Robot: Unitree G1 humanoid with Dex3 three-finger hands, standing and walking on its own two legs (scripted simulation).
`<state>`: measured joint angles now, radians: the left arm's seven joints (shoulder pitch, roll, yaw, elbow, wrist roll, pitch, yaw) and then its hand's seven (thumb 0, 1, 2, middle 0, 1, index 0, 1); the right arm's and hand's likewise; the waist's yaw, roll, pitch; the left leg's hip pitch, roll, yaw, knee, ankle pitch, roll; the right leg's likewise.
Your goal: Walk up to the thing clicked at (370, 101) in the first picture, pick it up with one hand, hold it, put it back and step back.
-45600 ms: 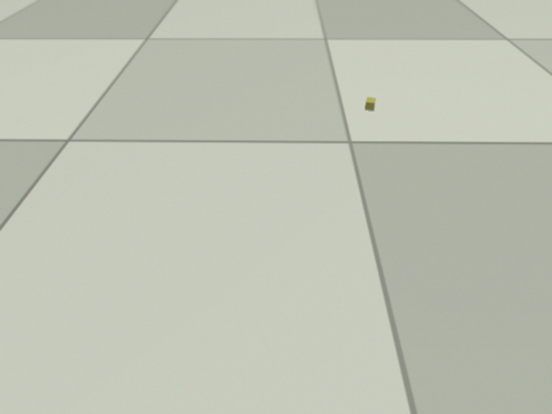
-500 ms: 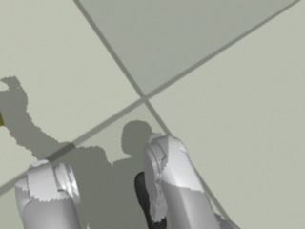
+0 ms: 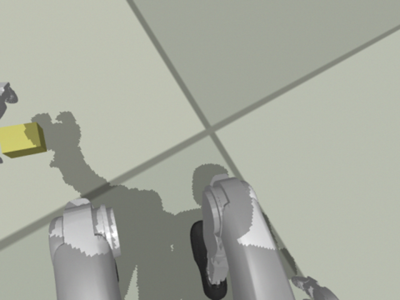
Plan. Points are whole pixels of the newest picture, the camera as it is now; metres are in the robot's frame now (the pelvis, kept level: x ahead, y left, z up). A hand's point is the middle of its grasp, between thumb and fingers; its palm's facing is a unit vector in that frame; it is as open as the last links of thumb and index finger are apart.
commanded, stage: withdraw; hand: left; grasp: from above
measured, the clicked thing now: (23, 140) +0.50 +0.32 -0.31
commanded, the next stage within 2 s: home in 0.12 s
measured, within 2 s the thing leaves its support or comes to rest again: neither
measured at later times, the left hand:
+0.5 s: hand out of the picture +0.48 +0.32 -0.08, palm faces -0.37 -0.18 -0.91, open 11.6 cm
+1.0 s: hand out of the picture +0.29 +0.25 +0.12, palm faces -0.06 -0.85 -0.52, open 7.4 cm
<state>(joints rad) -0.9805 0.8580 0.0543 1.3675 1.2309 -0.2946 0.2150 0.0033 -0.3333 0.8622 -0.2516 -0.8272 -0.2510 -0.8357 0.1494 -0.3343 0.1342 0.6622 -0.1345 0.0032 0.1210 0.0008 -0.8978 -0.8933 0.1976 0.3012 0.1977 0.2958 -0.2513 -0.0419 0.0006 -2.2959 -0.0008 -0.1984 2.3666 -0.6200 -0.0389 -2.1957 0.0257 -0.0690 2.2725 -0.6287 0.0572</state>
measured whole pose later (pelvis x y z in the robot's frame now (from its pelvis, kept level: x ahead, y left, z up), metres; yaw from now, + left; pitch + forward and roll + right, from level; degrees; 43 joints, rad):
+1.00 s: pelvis +0.02 +0.00 +0.22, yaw +7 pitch +26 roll -5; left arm -0.04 0.38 0.03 0.29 0.24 0.25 0.04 0.01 0.88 0.89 -0.21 -0.30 -0.22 -0.30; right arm 0.08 -0.23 0.01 0.56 0.02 -0.06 -0.02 0.01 -0.90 -0.89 0.20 0.30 0.20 0.30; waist -0.06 0.03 -0.20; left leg -1.54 0.03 -0.10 1.67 -0.59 -0.03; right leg -1.48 -0.02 -0.04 1.62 -0.60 0.03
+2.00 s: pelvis +0.09 +0.00 +0.37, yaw +10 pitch +10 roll -2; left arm 0.50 0.22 0.03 -0.13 -0.05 0.46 0.02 0.01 0.90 0.90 -0.20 -0.30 -0.21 -0.30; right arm 0.28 -0.22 0.04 0.54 0.00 -0.25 -0.19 0.01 -0.90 -0.89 0.20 0.30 0.20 0.30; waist -0.04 0.04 -0.16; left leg -0.71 0.04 -0.08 1.00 -0.46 -0.03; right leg -0.64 -0.02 -0.05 0.95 -0.47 0.02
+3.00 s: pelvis +0.09 +0.01 +0.37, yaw +10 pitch +10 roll -2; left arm 0.50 0.23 0.03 -0.15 -0.06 0.46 0.02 0.01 0.90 0.90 -0.20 -0.30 -0.21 -0.30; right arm 0.29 -0.22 0.03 0.55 0.00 -0.25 -0.19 0.01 -0.90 -0.89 0.20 0.30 0.20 0.30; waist -0.04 0.05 -0.16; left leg -0.71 0.04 -0.07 1.01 -0.47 -0.03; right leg -0.65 -0.02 -0.05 0.95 -0.48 0.03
